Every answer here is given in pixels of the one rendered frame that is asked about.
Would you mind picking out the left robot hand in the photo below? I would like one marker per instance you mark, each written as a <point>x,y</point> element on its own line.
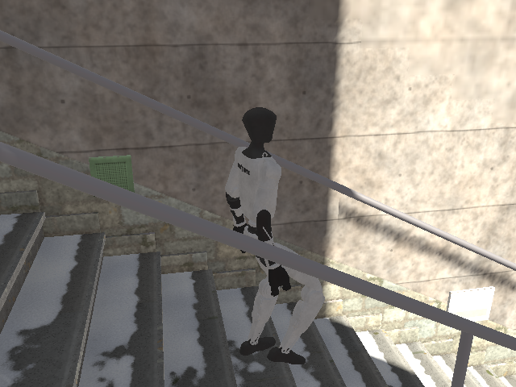
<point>240,230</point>

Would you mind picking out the robot left upper arm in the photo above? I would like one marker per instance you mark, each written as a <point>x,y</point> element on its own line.
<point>232,185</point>

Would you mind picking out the robot right thigh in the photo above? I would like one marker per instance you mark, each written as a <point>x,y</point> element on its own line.
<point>311,283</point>

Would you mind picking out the robot right upper arm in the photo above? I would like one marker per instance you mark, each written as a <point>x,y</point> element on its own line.
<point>270,174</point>

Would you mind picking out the robot right forearm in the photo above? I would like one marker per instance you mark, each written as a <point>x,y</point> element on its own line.
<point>263,219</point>

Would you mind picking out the right robot hand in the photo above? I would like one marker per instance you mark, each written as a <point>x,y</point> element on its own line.
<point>278,277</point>

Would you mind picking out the robot left forearm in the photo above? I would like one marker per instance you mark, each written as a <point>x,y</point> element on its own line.
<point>238,216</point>

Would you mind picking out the left robot foot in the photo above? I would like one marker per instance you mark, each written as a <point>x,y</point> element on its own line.
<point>263,343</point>

